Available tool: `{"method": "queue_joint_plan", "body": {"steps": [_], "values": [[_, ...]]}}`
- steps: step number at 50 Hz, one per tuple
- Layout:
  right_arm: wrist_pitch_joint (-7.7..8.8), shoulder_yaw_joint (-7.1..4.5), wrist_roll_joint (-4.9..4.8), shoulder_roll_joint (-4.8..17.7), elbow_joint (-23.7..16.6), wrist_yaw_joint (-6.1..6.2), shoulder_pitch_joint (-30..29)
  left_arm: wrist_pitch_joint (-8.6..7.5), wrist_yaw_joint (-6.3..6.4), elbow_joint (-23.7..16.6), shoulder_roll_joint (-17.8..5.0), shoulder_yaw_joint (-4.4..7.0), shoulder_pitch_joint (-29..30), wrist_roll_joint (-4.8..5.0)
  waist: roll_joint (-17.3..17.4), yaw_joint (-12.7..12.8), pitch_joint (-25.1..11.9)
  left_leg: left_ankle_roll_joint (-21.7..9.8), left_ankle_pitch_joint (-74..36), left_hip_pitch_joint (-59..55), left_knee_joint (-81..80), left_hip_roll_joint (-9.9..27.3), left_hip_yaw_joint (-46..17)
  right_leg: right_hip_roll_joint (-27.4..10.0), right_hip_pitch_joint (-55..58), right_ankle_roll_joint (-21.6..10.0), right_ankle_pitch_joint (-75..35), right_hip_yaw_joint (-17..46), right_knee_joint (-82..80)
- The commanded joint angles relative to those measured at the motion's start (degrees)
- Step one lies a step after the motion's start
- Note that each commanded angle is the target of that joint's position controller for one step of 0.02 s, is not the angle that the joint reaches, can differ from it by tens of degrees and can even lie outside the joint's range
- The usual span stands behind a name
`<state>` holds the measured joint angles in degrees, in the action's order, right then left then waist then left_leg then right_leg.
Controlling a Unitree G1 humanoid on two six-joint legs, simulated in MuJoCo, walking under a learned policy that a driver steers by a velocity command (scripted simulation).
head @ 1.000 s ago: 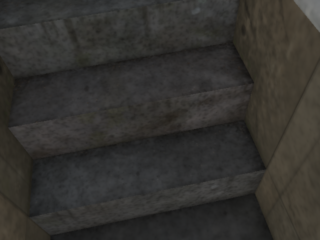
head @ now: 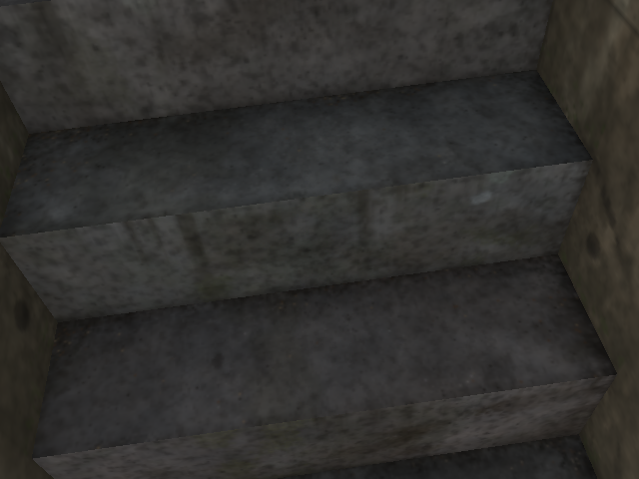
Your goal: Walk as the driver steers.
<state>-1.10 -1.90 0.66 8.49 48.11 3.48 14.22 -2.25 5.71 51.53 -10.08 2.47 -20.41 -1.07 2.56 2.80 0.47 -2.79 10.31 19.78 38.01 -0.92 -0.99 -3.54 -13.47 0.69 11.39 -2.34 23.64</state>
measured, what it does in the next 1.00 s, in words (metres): steps on the spot: left foot, then right foot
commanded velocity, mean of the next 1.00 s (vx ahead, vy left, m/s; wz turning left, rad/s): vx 0.28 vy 0.07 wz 0.00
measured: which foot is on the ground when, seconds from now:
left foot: up 0.00-0.00, down 0.02-0.44, up 0.46-0.82, down 0.84-1.00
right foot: down 0.00-0.04, up 0.06-0.42, down 0.44-0.86, up 0.88-1.00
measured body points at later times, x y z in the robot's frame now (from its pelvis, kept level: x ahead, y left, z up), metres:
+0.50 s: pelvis +0.07 -0.02 -0.02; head +0.10 -0.05 +0.43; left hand +0.19 +0.21 -0.12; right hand +0.12 -0.26 -0.18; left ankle -0.02 +0.13 -0.66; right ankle +0.09 -0.13 -0.75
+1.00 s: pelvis +0.07 +0.02 +0.00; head +0.07 +0.05 +0.45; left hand +0.15 +0.23 -0.15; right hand +0.22 -0.17 -0.10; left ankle +0.05 +0.14 -0.74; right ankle -0.01 -0.10 -0.66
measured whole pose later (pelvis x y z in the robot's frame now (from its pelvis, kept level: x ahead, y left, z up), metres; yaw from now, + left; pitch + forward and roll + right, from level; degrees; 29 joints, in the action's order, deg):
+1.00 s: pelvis +0.07 +0.02 +0.00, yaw +2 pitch +2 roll -1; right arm 2.7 1.7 1.2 5.3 43.5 4.3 10.7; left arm 1.0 3.5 49.2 -6.5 1.9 -12.5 -1.4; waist -3.1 1.3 -2.5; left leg -1.7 13.8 12.8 25.0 0.6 -0.5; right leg 1.7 -23.8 2.3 21.6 0.3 63.1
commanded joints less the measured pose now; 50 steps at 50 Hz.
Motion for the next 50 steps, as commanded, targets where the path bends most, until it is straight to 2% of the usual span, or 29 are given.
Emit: {"method": "queue_joint_plan", "body": {"steps": [1, 2, 3, 4, 5, 6, 8, 13, 16, 18, 19, 20, 21, 22, 23, 24, 26, 28, 32, 35, 37, 40, 42, 43, 44, 45, 47, 48, 50], "values": [[2.35, -0.58, -1.09, 1.6, 1.6, 0.23, 11.3, -0.16, -0.63, -4.5, -5.9, 0.93, 4.5, 2.48, -13.1, -6.4, -4.0, 0.5, -6.9, -18.6, -19.3, -3.2, 6.7, -4.2, -2.7, -8.8, -13.1, 5.3, 0.4], [3.62, 0.33, 0.3, 0.0, 2.2, 0.22, 9.9, 0.1, -1.45, -4.2, -2.3, 0.21, 2.5, 3.29, -3.7, -4.1, -2.4, 1.6, -7.2, -20.6, -21.3, -1.0, 4.8, -1.2, -5.5, -7.0, -4.0, 2.9, 6.3], [4.51, 0.01, 0.25, 2.9, 2.5, 0.09, 10.4, 1.03, -1.54, -5.2, 0.4, 0.06, 2.1, 3.93, 10.1, -2.8, -0.8, -0.7, -13.3, -23.1, -23.3, 9.5, -8.3, 2.6, -13.6, -4.3, 9.7, 1.5, 14.6], [4.73, -1.11, 0.05, 9.4, 1.0, 0.12, 9.7, 2.22, -1.1, -4.7, 1.4, -0.64, -0.1, 2.51, 22.6, -3.7, -0.1, -8.7, -3.0, -13.7, -30.9, 18.4, -19.2, 4.7, -13.4, -2.8, 14.5, -2.7, 27.6], [4.59, -1.5, -0.52, 8.7, 0.0, 0.04, 5.9, 3.27, -1.22, -3.0, -2.8, 0.64, 1.0, 0.2, 14.4, -3.2, 3.3, -13.6, 5.6, -6.8, -32.7, 19.2, -20.6, 4.0, -14.0, -2.0, 13.6, -1.4, 42.6], [4.38, -3.3, -0.9, 12.8, -1.4, 0.18, 2.9, 2.69, -1.71, -4.5, -3.4, 1.57, 4.7, -1.36, 10.3, -3.9, 6.0, -16.3, 15.5, -5.5, -32.8, 19.5, -21.7, 4.8, -21.8, -2.5, 10.0, -0.7, 56.7], [3.93, -3.25, -0.71, 11.4, 0.0, 0.89, 5.5, 1.17, -2.95, -6.0, -2.7, 1.58, 9.8, -2.7, 4.8, -4.4, 5.4, -16.5, 13.4, -13.1, -29.0, 18.2, -19.6, 3.7, -33.3, -3.2, 4.7, 4.0, 69.1], [4.42, -2.07, 1.25, 7.6, 2.9, 1.74, 10.3, 0.05, -3.7, -8.3, 1.1, -0.08, 9.9, -2.5, 1.1, -3.5, -0.5, -14.9, -5.4, -21.2, -21.0, 16.9, -14.3, 6.7, -43.4, -3.2, 6.7, 7.7, 85.3], [5.3, 0.22, 2.07, 6.7, 0.8, 2.77, 5.6, 3.11, -3.64, -14.6, 1.0, -1.34, 14.1, -1.58, 4.6, -0.5, 0.5, -11.0, -25.2, -14.6, -21.1, 14.1, -4.9, 3.8, -35.2, -0.5, 14.3, 5.2, 65.3], [4.13, 0.76, 0.81, 5.7, -1.3, 3.08, -0.2, 3.41, -3.25, -14.8, 2.1, -2.75, 12.5, 0.68, 7.9, 1.7, -0.5, -8.6, -32.7, -0.1, -23.5, 7.1, 4.6, 4.5, -9.0, -0.4, 5.2, -1.5, 32.3], [3.63, -0.26, -0.62, 8.3, 0.3, 1.98, 3.3, 3.12, -1.69, -16.8, -1.2, -1.37, 11.5, 2.58, 13.0, 1.9, -1.4, -10.0, -47.0, -4.8, -18.3, 5.4, 3.1, 4.1, -3.9, 0.8, -1.3, 0.8, 18.2], [4.41, -1.87, -1.29, 12.3, 0.1, 0.34, 3.6, 3.4, -0.75, -14.6, -2.0, 0.16, 3.3, 1.85, 17.7, 5.8, -6.9, -9.5, -51.0, -9.0, -11.2, 6.7, 1.2, 4.1, 3.5, -0.5, -7.7, 1.7, 10.3], [5.26, -2.54, -3.07, 11.1, -0.1, -1.55, 0.5, 3.34, -0.47, -11.2, -1.9, 0.94, -6.7, 1.37, 15.9, 9.6, -11.8, -8.9, -46.0, -6.4, -2.3, 4.1, 2.7, 5.7, 14.5, -0.8, -18.4, -0.9, 1.2], [5.33, -1.82, -3.02, 6.8, -0.3, -3.08, -0.7, 3.05, -0.59, -7.9, -1.1, 1.05, -12.2, -0.45, 3.6, 11.4, -9.6, -7.1, -19.6, 1.1, 14.2, -0.8, 4.9, 5.1, 19.1, -0.5, -32.8, -3.5, -6.0], [5.06, -1.6, -3.23, 2.6, -2.0, -4.35, 5.0, 2.34, -0.79, -6.8, -5.2, 1.39, -10.6, -1.27, -12.8, 6.9, -13.4, -1.4, 15.7, 10.5, 43.2, -6.6, -5.0, -12.7, 21.1, -6.3, -74.6, 16.6, 1.8], [3.88, -1.96, -2.3, 0.6, 1.4, -4.18, 19.8, 1.19, -1.39, -7.7, -10.0, 2.19, -6.6, -0.25, -12.8, 0.2, -18.4, 1.6, 16.9, 9.9, 62.0, -9.1, -19.0, -23.2, 14.0, -14.6, -81.1, 29.7, 2.1], [2.16, -2.03, 0.93, 1.2, -0.3, -4.2, 13.0, 1.35, -1.26, -8.8, -6.2, 1.82, 7.1, 1.02, -9.8, -4.0, -5.4, 2.5, 14.4, 19.4, 74.1, -7.0, -13.3, -20.1, -0.6, -19.2, -37.7, 22.1, -2.3], [1.07, -1.16, 1.17, 1.7, -3.2, -3.98, 6.2, -0.28, -1.11, -8.0, -2.9, 0.29, 9.8, 0.37, -8.5, -3.9, 0.9, 2.2, 11.9, 21.8, 74.6, -7.2, -11.7, -15.1, -9.1, -15.8, -25.1, 15.7, -3.8], [-0.92, 0.14, -0.22, 0.9, -3.0, -3.8, 4.3, -1.23, -1.23, -3.7, -6.1, 0.82, 4.6, -0.72, -12.6, -1.4, -2.8, 1.0, 12.7, 24.2, 73.5, -8.3, -5.7, -9.6, -1.7, -13.3, -20.1, 9.5, -4.6], [-0.76, 1.78, 1.82, -1.2, -12.1, -2.87, -7.6, -1.26, 0.7, -2.9, -7.2, 0.87, 2.8, -0.59, -17.0, -0.6, 0.3, -0.2, 13.4, 28.9, 53.8, -2.1, -0.4, -6.3, 0.8, -10.5, 4.1, 7.2, -11.0], [0.14, 3.31, 1.13, -1.1, -11.3, -3.57, -5.0, -0.26, 2.09, -7.3, -5.5, -0.04, 12.2, -0.13, -13.8, -3.4, -2.4, 0.4, 7.0, 3.8, 21.1, 0.7, 2.8, -3.1, -11.4, -7.9, -5.2, 0.0, -12.6], [1.61, 2.3, -0.89, 1.3, -10.3, -1.18, -1.5, 0.18, 1.43, -9.9, -5.0, 0.77, 9.7, -1.09, -17.5, -2.3, -10.3, -2.2, -0.6, -3.7, -3.8, 1.8, -0.9, -9.0, 2.8, -9.7, -29.8, 9.8, -5.1], [2.49, 1.67, -0.19, 1.5, -8.5, 1.15, 3.6, -0.49, -0.17, -8.8, -4.2, 1.05, 8.4, 1.28, -15.5, -5.3, -11.1, -2.0, -9.9, -11.1, -20.3, -0.5, 4.3, -5.9, 5.4, -7.3, -29.1, 8.5, 1.4], [3.89, 2.03, 0.57, 0.2, -6.1, 1.24, 5.2, -1.02, -2.13, -6.8, -1.2, 0.65, 5.0, 2.69, -10.1, -3.8, -9.4, 1.6, -18.0, -16.4, -21.6, 0.5, 4.6, 0.4, 0.1, -5.4, -9.4, 3.4, 9.0], [4.81, 2.8, 1.7, -0.9, -5.7, 1.02, 3.9, -0.63, -2.83, -6.5, 3.1, -0.26, 0.3, 3.46, 4.8, -0.8, -10.4, 0.3, -37.4, -24.3, -16.4, 9.5, -4.2, 3.0, -12.1, -2.5, 12.6, 4.8, 17.3], [5.24, 2.24, 1.02, 3.2, -8.4, 0.94, -1.4, 1.2, -2.02, -6.2, 5.1, -0.48, -2.2, 3.07, 18.5, -0.3, -10.1, -7.7, -36.3, -12.7, -23.2, 21.0, -15.3, 5.5, -8.5, 0.3, 16.1, 3.6, 29.8], [5.39, 3.03, 0.22, 0.2, -11.1, 0.89, -12.6, 3.38, -1.95, -3.2, -0.7, 1.22, -0.5, -0.4, 10.8, 2.5, -4.6, -14.5, -23.9, 7.4, -25.1, 18.3, -10.2, 5.5, 0.8, 2.4, 12.7, 3.3, 51.3], [5.32, 2.84, 0.29, 1.1, -10.9, 0.62, -13.8, 3.69, -1.91, -2.5, -0.2, 1.11, 0.0, -1.23, 8.2, 3.2, -2.4, -15.0, -30.9, 8.4, -21.5, 18.4, -8.0, 5.1, -1.4, 1.9, 12.5, 5.1, 56.6], [4.86, 2.98, 0.89, 1.8, -9.7, 1.14, -12.6, 3.68, -2.35, -3.6, 1.0, -0.35, 3.5, -0.69, 4.9, 3.1, -0.5, -9.0, -39.2, 0.8, -19.0, 12.9, -0.6, 3.7, -1.4, 1.6, 10.2, 2.7, 34.5]]}}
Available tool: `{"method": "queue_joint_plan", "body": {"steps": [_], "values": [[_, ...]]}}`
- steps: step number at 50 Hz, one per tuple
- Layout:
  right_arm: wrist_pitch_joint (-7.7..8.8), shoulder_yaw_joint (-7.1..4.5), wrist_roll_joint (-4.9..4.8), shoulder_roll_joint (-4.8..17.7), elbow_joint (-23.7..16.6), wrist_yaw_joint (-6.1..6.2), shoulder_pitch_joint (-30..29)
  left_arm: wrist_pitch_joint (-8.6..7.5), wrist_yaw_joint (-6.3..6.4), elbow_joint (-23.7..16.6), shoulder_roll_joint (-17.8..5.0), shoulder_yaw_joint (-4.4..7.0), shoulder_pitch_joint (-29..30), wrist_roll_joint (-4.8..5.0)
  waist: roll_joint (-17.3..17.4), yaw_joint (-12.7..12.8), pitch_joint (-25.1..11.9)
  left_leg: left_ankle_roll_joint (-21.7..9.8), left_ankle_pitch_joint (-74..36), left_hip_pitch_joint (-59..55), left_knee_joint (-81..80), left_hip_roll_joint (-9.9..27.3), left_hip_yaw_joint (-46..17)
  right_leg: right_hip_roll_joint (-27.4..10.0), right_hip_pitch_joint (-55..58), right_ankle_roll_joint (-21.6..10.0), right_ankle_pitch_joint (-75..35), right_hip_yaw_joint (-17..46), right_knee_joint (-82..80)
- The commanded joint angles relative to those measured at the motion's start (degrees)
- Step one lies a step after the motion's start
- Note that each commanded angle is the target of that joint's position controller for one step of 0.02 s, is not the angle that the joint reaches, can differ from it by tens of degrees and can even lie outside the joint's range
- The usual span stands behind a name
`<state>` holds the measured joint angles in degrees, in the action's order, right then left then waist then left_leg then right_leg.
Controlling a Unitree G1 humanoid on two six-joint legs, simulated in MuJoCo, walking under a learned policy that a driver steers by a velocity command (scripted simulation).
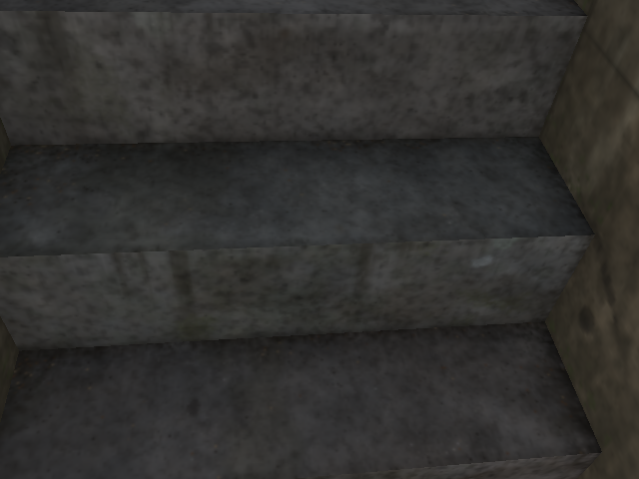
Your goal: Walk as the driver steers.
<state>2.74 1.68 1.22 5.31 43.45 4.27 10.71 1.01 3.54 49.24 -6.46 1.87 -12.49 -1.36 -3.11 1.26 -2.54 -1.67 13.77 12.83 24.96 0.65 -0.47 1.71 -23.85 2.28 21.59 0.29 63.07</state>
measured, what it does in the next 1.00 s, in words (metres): steps on the spot: right foot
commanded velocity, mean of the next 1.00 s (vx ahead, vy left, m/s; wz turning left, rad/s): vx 0.09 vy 0.01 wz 0.00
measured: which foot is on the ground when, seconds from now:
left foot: down 0.00-1.00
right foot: up 0.00-0.10, down 0.12-1.00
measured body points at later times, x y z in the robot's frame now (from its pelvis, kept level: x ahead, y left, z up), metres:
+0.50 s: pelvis -0.06 -0.02 +0.00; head -0.04 -0.01 +0.45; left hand +0.03 +0.20 -0.14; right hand +0.00 -0.26 -0.14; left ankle -0.01 +0.12 -0.74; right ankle -0.09 -0.09 -0.74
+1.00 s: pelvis -0.03 -0.01 +0.00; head -0.01 -0.01 +0.45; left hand +0.08 +0.19 -0.14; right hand +0.02 -0.23 -0.15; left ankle -0.01 +0.12 -0.74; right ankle -0.09 -0.09 -0.74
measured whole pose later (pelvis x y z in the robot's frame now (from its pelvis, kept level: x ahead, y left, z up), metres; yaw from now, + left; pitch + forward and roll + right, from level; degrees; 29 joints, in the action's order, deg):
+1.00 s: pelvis -0.03 -0.01 +0.00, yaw -2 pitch +1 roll +0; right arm 3.6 -0.8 -0.5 6.3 55.1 3.5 15.3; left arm -0.6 5.0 45.0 -6.6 0.0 -13.1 -1.9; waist -1.4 -0.1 1.1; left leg 0.4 10.9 13.1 23.0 1.2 0.3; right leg 3.1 -6.1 -3.4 16.6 0.2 21.8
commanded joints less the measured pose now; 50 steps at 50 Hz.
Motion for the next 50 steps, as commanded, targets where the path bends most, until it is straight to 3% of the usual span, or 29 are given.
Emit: {"method": "queue_joint_plan", "body": {"steps": [1, 2, 4, 5, 6, 8, 9, 10, 11, 12, 13, 16, 19, 21, 22, 26, 27, 30, 31, 32, 34, 35, 36, 38, 42, 45, 46, 47, 50], "values": [[0.58, -0.49, 0.28, 4.4, -4.7, 0.66, -7.0, 0.4, 0.15, -1.8, -2.1, -0.36, -1.1, 0.88, 13.1, 2.3, 2.4, -8.4, -44.3, 0.9, -5.7, 10.4, -2.1, -0.5, 8.2, -0.5, 2.0, -0.9, -16.9], [-0.06, -0.51, 0.22, 4.1, -4.2, 1.1, -4.5, 0.58, 0.51, -1.7, -1.8, -0.54, 0.5, 1.97, 15.1, 0.4, 1.3, -8.2, -44.6, -6.3, -5.1, 10.8, -4.2, 0.8, 7.5, -1.1, 4.6, -1.0, -26.3], [-1.51, -1.37, -1.08, 5.4, -3.8, 0.87, -2.2, 0.01, 0.33, 0.0, -2.2, -0.27, -2.4, 2.71, 12.9, 0.0, -1.3, -6.7, -49.3, -14.2, -1.4, 12.0, -7.8, 1.0, 9.1, -2.0, -3.8, -1.4, -42.9], [-1.46, -1.73, -2.2, 5.4, -3.5, 1.07, -1.6, -0.25, 0.61, 2.0, -2.3, -0.24, -4.8, 2.69, 16.7, 0.1, -2.3, -5.7, -44.9, -12.9, 0.0, 10.8, -7.3, -0.2, 15.1, -2.7, -12.8, -2.0, -50.3], [-1.29, -1.94, -2.98, 4.8, -3.0, 0.51, -0.2, -0.83, 0.68, 2.8, -4.1, 0.32, -5.4, 1.81, 15.2, -0.9, -2.0, -4.3, -37.8, -11.8, 1.7, 9.1, -7.8, -1.1, 16.7, -2.9, -16.6, -1.1, -51.8], [-0.52, -1.9, -3.86, 2.6, -2.7, -0.9, 2.0, -1.97, -0.04, 1.7, -5.5, 0.26, -1.2, 0.07, 3.0, -3.9, -3.6, -1.6, -14.8, -4.2, 0.4, 6.8, -7.0, -6.0, 22.4, -4.2, -36.9, 2.8, -42.9], [-0.46, -1.95, -3.03, 3.1, -1.3, -0.86, 1.9, -2.45, -0.3, 1.0, -2.5, -0.68, 2.5, 0.52, 0.2, -3.4, -1.3, -0.5, -7.6, -2.7, -2.0, 5.7, -5.9, -6.4, 19.0, -5.2, -32.6, 3.5, -43.3], [-0.8, -2.45, -1.42, 4.6, -0.7, -0.51, -0.7, -2.6, -0.07, 1.8, -1.2, -1.33, 1.3, 0.75, 0.5, -1.7, 0.7, 0.0, -6.2, -2.6, -1.7, 5.5, -5.2, -6.5, 16.8, -5.4, -28.1, 3.6, -44.9], [-0.74, -2.59, -0.98, 4.9, -0.7, -0.58, -2.7, -2.69, 0.19, 1.9, -1.2, -1.38, 0.4, 0.81, 1.1, -0.6, 1.3, 0.1, -6.0, -2.2, -0.7, 5.1, -4.8, -6.4, 16.2, -5.6, -26.6, 4.0, -45.7], [-1.67, -5.14, -0.1, 9.9, -1.6, -1.7, -4.9, -2.26, -1.02, 0.8, -5.7, -0.02, 2.3, -0.74, 2.0, -3.1, -0.3, 0.7, -8.0, -1.7, -3.1, 5.8, -7.5, -6.8, 15.3, -4.2, -18.2, 7.4, -43.3], [-2.08, -5.5, 0.15, 10.0, -1.5, -2.02, -6.4, -1.92, -1.18, 0.3, -6.1, 0.28, 1.9, -0.52, 2.9, -1.8, -0.4, 0.5, -8.4, -1.3, -2.7, 5.9, -7.5, -7.0, 15.1, -3.9, -14.1, 7.5, -43.7], [-1.6, -5.25, -1.0, 5.5, 3.5, -2.67, -3.6, -1.38, -1.31, 0.5, -4.9, -0.15, 0.4, -1.14, -0.8, -2.7, 3.2, -0.5, -7.3, -1.8, -5.0, 5.6, -7.5, -6.7, 12.3, -2.9, -8.2, 8.6, -46.1], [-0.45, -5.99, -0.47, 6.5, 7.5, -2.98, -2.4, -0.75, -0.29, -0.2, -6.0, 0.38, -1.7, -1.2, 1.7, -1.7, 5.0, -0.5, -3.7, 0.2, -6.9, 5.1, -7.3, -6.3, 13.3, -2.4, -6.0, 8.7, -47.0], [-0.06, -6.3, -0.98, 7.1, 9.6, -3.02, -2.0, -0.5, 0.14, -0.8, -6.8, 0.63, -2.2, -0.89, 2.1, -1.7, 5.3, -0.4, -1.9, 0.7, -7.8, 4.9, -7.2, -6.1, 13.3, -2.4, -4.1, 9.1, -48.1], [-0.01, -5.95, -1.37, 6.5, 10.8, -2.45, -1.2, -0.39, -0.49, -1.7, -6.8, 0.46, -1.7, -2.2, 2.3, -2.6, 4.9, 0.2, -1.0, -0.6, -8.6, 5.3, -6.7, -6.3, 12.2, -1.3, -1.7, 9.4, -48.3], [0.44, -6.13, -1.4, 8.3, 13.8, -1.91, -0.8, -0.45, -1.22, -3.8, -6.7, 0.55, -2.1, -1.84, 2.7, -2.4, 5.1, 0.3, -2.6, 0.4, -9.1, 5.7, -6.7, -5.8, 13.5, -0.8, -4.7, 9.3, -48.1], [0.48, -5.18, -0.72, 7.0, 14.6, -1.79, -0.6, -0.02, -0.78, -4.5, -5.5, 0.12, -0.6, -2.03, 1.9, -3.2, 3.5, 0.6, -2.3, 0.1, -9.7, 6.0, -6.3, -6.2, 14.0, -1.5, -5.7, 9.7, -48.3], [0.71, -5.27, -1.56, 9.0, 16.3, -1.96, 0.0, 1.13, -0.57, -5.8, -7.1, 0.47, -3.2, -2.06, 2.7, -2.6, 3.2, 0.9, -2.4, 1.3, -8.7, 5.4, -5.6, -5.5, 16.1, -2.1, -10.9, 9.6, -46.6], [0.92, -4.75, -1.48, 7.8, 16.9, -2.8, 1.3, 1.71, -1.15, -6.6, -7.6, 0.52, -3.3, -2.16, 3.3, -3.6, 4.5, 0.9, -2.5, 2.3, -9.7, 5.5, -5.6, -5.6, 15.7, -2.0, -10.2, 10.0, -46.9], [1.01, -4.93, -1.56, 8.5, 17.1, -3.06, 1.0, 2.07, -1.01, -6.9, -7.9, 0.77, -4.2, -1.87, 3.7, -3.0, 4.7, 1.2, -2.4, 3.7, -10.1, 5.6, -5.6, -5.5, 16.7, -1.7, -10.5, 9.9, -46.8], [1.29, -4.7, -1.63, 8.5, 17.9, -2.78, 1.9, 2.1, -1.04, -8.0, -6.3, 0.27, -3.9, -2.24, 2.0, -3.4, 3.5, 1.9, -3.0, 3.3, -10.5, 5.9, -5.7, -5.9, 17.5, -1.4, -11.2, 10.6, -47.5], [0.91, -2.07, -1.9, 0.3, 16.7, -2.43, 3.7, 0.34, -0.05, -6.5, -4.1, -0.6, -5.6, -1.34, 3.9, 0.9, 4.7, 0.6, -6.0, 3.1, -7.4, 3.0, -1.5, -7.2, 17.6, -3.2, -15.7, 8.3, -50.2], [0.78, -1.77, -2.33, -0.2, 16.0, -2.24, 4.6, -0.82, 0.57, -5.7, -5.1, -0.77, -5.1, -1.2, 1.4, -0.8, 3.6, -0.1, -7.7, -1.0, -5.5, 2.8, -1.0, -7.8, 14.3, -4.1, -15.7, 9.5, -50.4], [0.71, -2.11, -2.11, 2.6, 14.5, -1.91, 6.0, -1.74, 0.82, -5.7, -5.5, -1.04, -3.3, -1.49, 0.9, -1.1, 3.1, -0.9, -7.0, -1.8, -4.8, 2.6, -0.7, -8.1, 13.5, -4.8, -14.0, 9.9, -50.4], [1.0, -1.5, -1.75, 0.2, 12.9, -2.0, 7.7, -2.63, 0.8, -7.3, -5.0, -1.13, -1.6, -0.75, -0.4, -1.1, 2.2, -2.2, -8.5, -1.9, -3.7, 3.0, -1.2, -7.8, 15.5, -5.4, -25.2, 7.9, -47.0], [1.45, -1.83, -1.95, 1.3, 11.1, -1.45, 7.4, -2.59, 0.47, -7.5, -5.2, -0.86, -0.5, -0.49, 1.1, -1.8, 0.9, -2.6, -11.7, -2.6, -3.1, 2.4, -0.4, -7.4, 17.1, -5.4, -33.4, 6.5, -44.4], [1.63, -1.97, -1.86, 1.5, 10.5, -1.39, 7.0, -2.31, 0.48, -7.9, -5.0, -0.81, -0.6, -0.37, 1.1, -1.3, 1.5, -2.4, -11.3, -1.1, -3.9, 3.0, -0.8, -7.0, 18.2, -5.6, -31.9, 5.9, -44.3], [1.65, -2.96, -1.69, 4.2, 9.9, -0.85, 6.0, -2.42, 1.34, -7.1, -4.5, -0.74, -2.0, -0.93, -2.0, -0.5, 0.8, -2.6, -8.7, -1.5, -3.0, 2.6, -1.0, -6.1, 18.5, -6.1, -27.1, 5.0, -43.8], [1.63, -2.82, -1.53, 4.2, 6.6, -0.27, 1.9, -2.41, 2.28, -7.5, -4.2, -0.94, -1.4, -0.04, 2.2, -0.3, 4.3, -3.5, -6.7, 0.4, -5.4, 3.3, -2.8, -5.8, 15.5, -6.8, -23.2, 4.7, -44.9]]}}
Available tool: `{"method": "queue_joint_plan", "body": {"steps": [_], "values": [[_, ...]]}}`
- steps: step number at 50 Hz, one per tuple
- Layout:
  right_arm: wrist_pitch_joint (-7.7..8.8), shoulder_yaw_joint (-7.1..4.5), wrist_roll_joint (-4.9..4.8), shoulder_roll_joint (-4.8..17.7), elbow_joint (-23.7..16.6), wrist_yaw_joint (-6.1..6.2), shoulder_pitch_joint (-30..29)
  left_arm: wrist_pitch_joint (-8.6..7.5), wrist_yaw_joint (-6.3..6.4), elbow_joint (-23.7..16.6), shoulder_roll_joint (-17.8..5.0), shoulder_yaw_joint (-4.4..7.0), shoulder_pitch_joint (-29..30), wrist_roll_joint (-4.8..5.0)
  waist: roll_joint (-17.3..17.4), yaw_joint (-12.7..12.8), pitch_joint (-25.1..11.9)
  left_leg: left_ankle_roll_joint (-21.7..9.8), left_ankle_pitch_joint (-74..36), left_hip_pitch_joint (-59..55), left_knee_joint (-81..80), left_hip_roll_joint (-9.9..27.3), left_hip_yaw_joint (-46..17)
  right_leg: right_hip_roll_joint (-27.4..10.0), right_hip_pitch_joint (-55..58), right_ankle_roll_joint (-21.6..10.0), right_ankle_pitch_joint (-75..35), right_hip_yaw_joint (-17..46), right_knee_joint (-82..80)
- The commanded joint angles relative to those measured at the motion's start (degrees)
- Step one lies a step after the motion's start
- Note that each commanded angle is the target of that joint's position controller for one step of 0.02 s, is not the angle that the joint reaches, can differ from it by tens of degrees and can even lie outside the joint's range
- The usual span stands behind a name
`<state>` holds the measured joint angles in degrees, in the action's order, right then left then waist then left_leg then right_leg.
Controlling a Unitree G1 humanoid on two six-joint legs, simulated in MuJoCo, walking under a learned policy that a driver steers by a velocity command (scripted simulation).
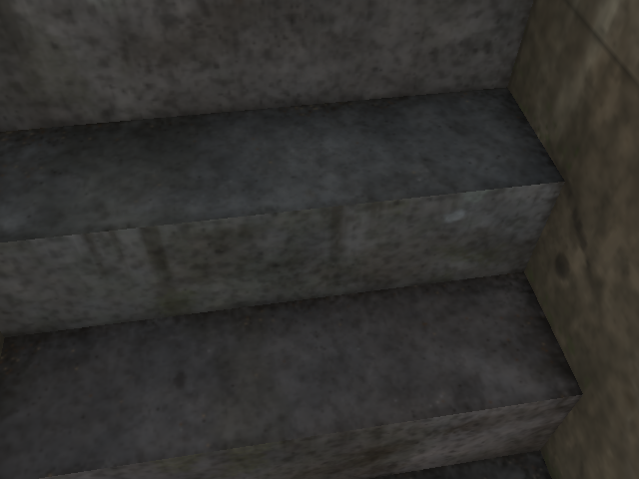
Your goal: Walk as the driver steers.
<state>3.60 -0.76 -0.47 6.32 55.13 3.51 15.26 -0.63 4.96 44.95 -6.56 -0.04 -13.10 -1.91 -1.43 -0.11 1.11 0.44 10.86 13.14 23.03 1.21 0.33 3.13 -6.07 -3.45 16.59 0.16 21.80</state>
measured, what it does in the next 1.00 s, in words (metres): stands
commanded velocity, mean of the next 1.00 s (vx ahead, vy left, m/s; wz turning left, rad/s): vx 0.47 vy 0.00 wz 0.00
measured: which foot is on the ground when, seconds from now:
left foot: down 0.00-1.00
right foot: down 0.00-1.00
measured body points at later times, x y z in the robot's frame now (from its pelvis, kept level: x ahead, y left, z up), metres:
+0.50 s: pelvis +0.02 +0.02 +0.00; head +0.05 +0.03 +0.45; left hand +0.19 +0.22 -0.12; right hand +0.20 -0.18 -0.11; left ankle +0.01 +0.14 -0.74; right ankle -0.06 -0.08 -0.74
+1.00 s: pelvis +0.02 +0.02 +0.00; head +0.04 +0.02 +0.45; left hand +0.13 +0.23 -0.14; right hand +0.17 -0.19 -0.12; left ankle +0.01 +0.14 -0.74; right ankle -0.06 -0.08 -0.74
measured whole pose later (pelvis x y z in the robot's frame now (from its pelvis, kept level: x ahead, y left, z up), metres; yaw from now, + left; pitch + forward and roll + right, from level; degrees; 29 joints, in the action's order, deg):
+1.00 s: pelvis +0.02 +0.02 +0.00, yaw +1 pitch +1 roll +0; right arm 3.4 2.2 -0.3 7.5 50.0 2.7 5.3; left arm -3.5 2.7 53.4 -8.7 -1.3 -8.1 -0.6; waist -0.6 0.1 0.8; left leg 0.0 11.9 11.6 22.3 0.4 -1.0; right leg 2.4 -1.3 -1.9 14.7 -0.2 14.9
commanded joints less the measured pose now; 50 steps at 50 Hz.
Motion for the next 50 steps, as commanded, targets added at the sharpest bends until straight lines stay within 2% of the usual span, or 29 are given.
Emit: {"method": "queue_joint_plan", "body": {"steps": [1, 2, 3, 4, 5, 6, 7, 8, 9, 10, 11, 12, 13, 14, 17, 20, 21, 25, 30, 39, 40, 50], "values": [[0.57, -0.29, -0.4, 2.7, -5.4, 0.54, -3.7, -1.58, 0.53, -1.7, -4.5, 1.02, -2.2, 1.57, -0.2, 1.4, -0.9, -5.4, -3.1, -2.7, -2.1, 2.3, -3.6, -6.2, -3.2, -0.6, -18.7, 4.2, -4.4], [0.42, -0.32, -0.47, 2.8, -5.9, 0.76, -3.0, -2.22, 0.33, -1.4, -4.6, 1.01, -1.3, 1.7, 0.1, 0.2, -1.3, -5.4, -4.1, -3.6, -2.3, 2.5, -3.9, -6.0, -3.1, -0.5, -20.3, 3.9, -4.1], [-0.39, -1.9, -0.06, 6.3, -6.5, 0.67, -1.1, -3.18, -0.05, -1.0, -6.5, 1.54, -1.6, 1.9, 0.9, -0.8, -2.4, -6.6, 3.6, -5.4, -0.9, 1.1, -3.7, -3.7, -4.9, -1.8, -13.8, 2.3, -1.3], [-0.91, -1.89, -0.1, 6.7, -6.5, 0.6, -1.4, -3.54, -0.8, -1.1, -5.5, 1.32, -0.9, 1.39, 4.1, -0.8, -1.7, -8.1, 9.5, -4.8, -3.9, 2.4, -6.2, -3.0, -6.5, -1.9, -9.9, 1.6, -0.3], [-1.16, -2.1, -0.91, 7.5, -7.9, 0.54, -3.5, -2.97, -0.86, -1.6, -4.4, 1.34, 1.5, 2.31, 8.2, -0.4, 0.9, -8.8, 14.9, -1.7, -8.3, 4.8, -10.4, -3.0, -6.6, -1.8, -10.2, 1.3, 0.5], [-1.31, -1.9, -0.96, 6.9, -8.6, 0.64, -5.0, -2.75, -0.92, -1.5, -4.0, 1.12, 0.4, 2.24, 9.3, 0.2, 0.5, -9.4, 16.1, -1.2, -9.7, 5.8, -12.0, -3.1, -5.6, -1.4, -11.5, 1.3, 0.7], [-1.2, -1.06, -0.88, 4.8, -10.2, 0.61, -8.0, -2.64, -1.26, -1.5, -3.5, 0.95, 0.8, 2.19, 8.2, 1.0, 0.7, -9.0, 9.6, -0.1, -8.3, 5.2, -10.3, -4.4, -3.5, -1.1, -15.9, 2.5, -1.6], [-0.73, -0.27, -1.21, 2.7, -11.0, 0.59, -9.8, -2.86, -1.32, -1.9, -3.4, 0.73, 2.5, 2.2, 4.1, 0.9, -1.1, -7.8, -3.1, -0.7, -5.9, 4.3, -7.6, -5.7, -1.0, -0.2, -24.8, 3.9, -3.6], [-0.2, -0.22, -1.3, 2.4, -10.7, 0.43, -8.4, -3.27, -1.2, -2.2, -4.3, 0.93, 3.9, 2.41, 0.0, 0.0, -4.4, -6.4, -15.7, -4.4, -2.3, 3.2, -4.9, -6.7, 0.9, 0.7, -34.0, 4.6, -3.3], [0.12, -0.39, -1.3, 3.2, -10.3, 0.32, -6.6, -3.55, -1.15, -2.5, -4.6, 0.92, 5.1, 2.68, -1.1, -0.8, -8.3, -5.3, -23.6, -7.8, -0.7, 3.1, -3.8, -6.8, 2.5, 1.3, -40.8, 4.5, -1.7], [-0.03, -0.5, -0.79, 3.5, -10.0, 0.07, -5.8, -3.79, -1.24, -2.1, -4.2, 0.54, 5.4, 3.03, -0.5, -1.6, -11.7, -4.6, -26.8, -10.6, -0.4, 3.5, -3.9, -7.0, 4.3, 1.3, -43.3, 4.1, -0.6], [-0.25, -0.48, -0.52, 3.8, -10.0, 0.03, -6.1, -3.76, -1.29, -2.0, -4.1, 0.44, 5.5, 3.23, 0.9, -1.5, -12.6, -4.3, -27.3, -11.7, -0.6, 3.5, -3.9, -7.0, 4.4, 1.5, -41.6, 4.1, 0.0], [-0.45, -0.31, -0.27, 3.7, -10.2, 0.06, -7.2, -3.62, -1.27, -1.9, -4.1, 0.3, 5.8, 3.32, 1.8, -1.2, -12.3, -4.3, -26.9, -11.9, -1.0, 3.8, -4.1, -7.0, 4.1, 1.6, -39.2, 4.1, -0.1], [-0.62, 0.0, 0.53, 3.8, -10.6, 0.12, -8.3, -3.7, -1.11, -1.5, -3.5, -0.05, 5.6, 3.53, 1.7, -0.8, -10.2, -4.2, -27.4, -11.7, -1.7, 4.1, -4.6, -7.4, 3.1, 1.8, -36.6, 4.4, -1.0], [-0.59, 0.46, 0.53, 3.9, -11.2, 0.05, -11.0, -3.35, -0.85, -1.2, -4.3, -0.34, 6.2, 2.9, 0.9, -0.3, -7.7, -4.1, -25.9, -10.2, -2.6, 4.5, -5.2, -8.0, 3.3, 2.2, -33.9, 4.6, -3.1], [-0.29, 0.75, 0.47, 4.4, -11.1, -0.16, -12.2, -3.25, -0.94, -1.1, -4.8, -0.52, 7.7, 2.57, 0.6, -0.3, -7.4, -3.8, -24.2, -9.9, -3.4, 4.6, -5.5, -8.4, 3.5, 2.3, -32.8, 4.7, -4.0], [-0.41, 0.6, 1.12, 5.1, -10.6, -0.42, -11.1, -2.98, -1.23, 0.2, -5.3, -0.45, 5.4, 1.98, -0.1, 0.1, -7.9, -3.7, -21.2, -10.4, -2.6, 5.4, -5.9, -8.4, 3.6, 2.0, -28.5, 3.8, -4.1], [-0.17, 1.05, 1.0, 4.7, -10.9, -0.78, -13.3, -3.02, -1.56, 0.8, -4.7, -0.74, 7.3, 1.61, 1.5, 0.3, -5.2, -3.7, -17.4, -8.2, -3.2, 5.6, -6.6, -8.7, 2.2, 1.7, -24.2, 4.0, -6.1], [0.07, 1.31, 0.92, 5.0, -10.4, -0.87, -13.3, -3.37, -1.72, 1.8, -4.9, -0.81, 8.0, 1.67, 1.7, 0.1, -6.5, -3.6, -17.2, -8.7, -2.9, 5.6, -6.6, -8.7, 2.7, 1.6, -24.3, 3.9, -6.4], [0.25, 1.83, 0.83, 5.4, -9.8, -0.88, -12.6, -3.58, -2.06, 4.1, -4.9, -0.96, 7.1, 1.54, 1.6, 0.0, -5.8, -3.6, -14.7, -7.9, -2.6, 5.7, -6.6, -8.8, 2.9, 1.0, -23.3, 3.7, -7.6], [0.28, 1.88, 0.35, 5.0, -9.5, -0.85, -12.7, -3.37, -2.2, 4.1, -5.7, -0.69, 7.1, 1.24, 1.9, -0.1, -6.5, -3.9, -12.4, -7.3, -2.4, 5.7, -6.5, -8.6, 3.6, 1.0, -23.1, 3.5, -7.4], [0.69, 2.1, 0.15, 5.4, -8.7, -0.71, -12.4, -3.64, -2.2, 5.6, -6.0, -0.59, 6.0, 1.31, 1.4, 0.1, -4.8, -4.3, -10.4, -4.8, -2.2, 5.4, -6.7, -8.8, 4.3, 0.4, -26.0, 3.2, -6.7]]}}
